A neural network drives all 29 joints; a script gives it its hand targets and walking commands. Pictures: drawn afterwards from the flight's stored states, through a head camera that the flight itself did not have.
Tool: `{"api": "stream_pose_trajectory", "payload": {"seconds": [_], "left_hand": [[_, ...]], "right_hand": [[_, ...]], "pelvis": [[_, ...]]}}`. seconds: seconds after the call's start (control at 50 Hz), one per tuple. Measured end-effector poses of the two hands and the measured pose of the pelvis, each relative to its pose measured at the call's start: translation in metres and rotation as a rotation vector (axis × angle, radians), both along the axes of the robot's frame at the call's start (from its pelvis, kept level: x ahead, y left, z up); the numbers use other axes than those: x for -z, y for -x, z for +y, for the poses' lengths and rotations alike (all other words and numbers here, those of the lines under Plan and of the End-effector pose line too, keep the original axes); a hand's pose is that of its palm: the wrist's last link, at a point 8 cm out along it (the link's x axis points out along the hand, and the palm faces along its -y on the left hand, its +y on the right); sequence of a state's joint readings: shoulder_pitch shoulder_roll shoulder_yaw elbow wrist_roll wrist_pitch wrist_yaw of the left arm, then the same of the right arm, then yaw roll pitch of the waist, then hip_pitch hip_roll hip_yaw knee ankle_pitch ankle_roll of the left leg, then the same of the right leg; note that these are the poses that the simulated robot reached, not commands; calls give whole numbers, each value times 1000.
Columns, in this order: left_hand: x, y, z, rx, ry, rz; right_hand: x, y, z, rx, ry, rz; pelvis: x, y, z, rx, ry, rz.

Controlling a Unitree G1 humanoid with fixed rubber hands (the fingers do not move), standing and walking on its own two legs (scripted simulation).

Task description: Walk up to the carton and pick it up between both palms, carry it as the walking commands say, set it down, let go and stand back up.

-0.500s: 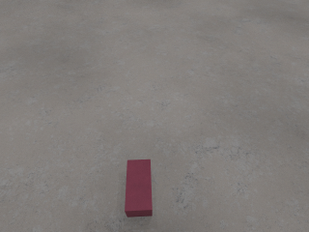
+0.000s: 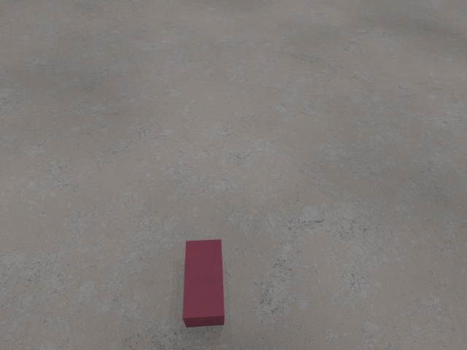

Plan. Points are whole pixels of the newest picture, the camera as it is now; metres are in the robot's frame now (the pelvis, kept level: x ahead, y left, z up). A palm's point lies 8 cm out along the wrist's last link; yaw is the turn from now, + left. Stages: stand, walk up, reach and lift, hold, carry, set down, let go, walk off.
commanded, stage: reach and lift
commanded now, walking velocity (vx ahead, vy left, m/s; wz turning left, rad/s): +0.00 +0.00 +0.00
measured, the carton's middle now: (204, 281) +0.45 +0.08 -0.69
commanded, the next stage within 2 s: none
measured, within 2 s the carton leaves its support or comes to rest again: neither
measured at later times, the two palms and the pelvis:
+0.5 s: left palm out of the picture +0.15 +0.21 -0.16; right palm out of the picture +0.12 -0.21 -0.16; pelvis -0.04 +0.01 -0.04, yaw +1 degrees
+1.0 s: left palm (139, 280) +0.29 +0.20 -0.18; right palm (294, 275) +0.29 -0.15 -0.18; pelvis -0.09 +0.01 -0.08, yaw +1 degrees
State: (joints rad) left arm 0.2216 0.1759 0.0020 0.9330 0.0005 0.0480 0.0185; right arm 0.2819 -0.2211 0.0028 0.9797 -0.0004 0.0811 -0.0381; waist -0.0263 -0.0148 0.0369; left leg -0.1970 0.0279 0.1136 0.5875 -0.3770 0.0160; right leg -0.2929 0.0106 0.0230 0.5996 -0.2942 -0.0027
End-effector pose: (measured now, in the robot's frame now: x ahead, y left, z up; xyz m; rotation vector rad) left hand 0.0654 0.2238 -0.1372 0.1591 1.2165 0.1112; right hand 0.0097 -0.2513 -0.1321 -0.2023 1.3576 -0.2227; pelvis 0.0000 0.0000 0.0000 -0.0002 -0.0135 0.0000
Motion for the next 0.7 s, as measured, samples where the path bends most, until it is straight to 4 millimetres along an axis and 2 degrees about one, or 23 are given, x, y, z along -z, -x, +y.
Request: {"api": "stream_pose_trajectory", "payload": {"seconds": [0.04,0.14,0.18,0.22,0.28,0.34,0.42,0.48,0.56,0.7], "left_hand": [[0,-14,-1,3,1,4],[-7,-63,-5,26,23,-4],[-12,-77,-5,29,27,-18],[-15,-84,-4,28,27,-32],[-12,-83,-2,27,31,-28],[-3,-78,-2,39,33,-34],[14,-77,-6,72,35,-56],[24,-84,-11,89,37,-81],[31,-105,-20,116,44,-140],[27,-151,-32,115,66,-245]], "right_hand": [[-4,-26,2,-24,1,-47],[-18,-112,12,-85,-6,-159],[-23,-137,18,-102,-13,-184],[-26,-152,23,-116,-26,-207],[-22,-154,30,-121,-46,-212],[-8,-140,35,-119,-72,-201],[14,-118,39,-111,-92,-183],[27,-112,39,-116,-84,-181],[34,-130,41,-130,-59,-240],[28,-189,56,-174,-24,-345]], "pelvis": [[2,5,1,0,1,20],[6,15,3,-1,2,46],[6,14,4,-2,3,52],[6,12,5,-2,3,68],[7,9,7,-4,3,112],[12,12,8,-5,3,175],[24,25,7,-8,-1,261],[33,39,6,-13,-5,300],[45,57,4,-17,-9,312],[61,84,1,-21,-14,301]]}}
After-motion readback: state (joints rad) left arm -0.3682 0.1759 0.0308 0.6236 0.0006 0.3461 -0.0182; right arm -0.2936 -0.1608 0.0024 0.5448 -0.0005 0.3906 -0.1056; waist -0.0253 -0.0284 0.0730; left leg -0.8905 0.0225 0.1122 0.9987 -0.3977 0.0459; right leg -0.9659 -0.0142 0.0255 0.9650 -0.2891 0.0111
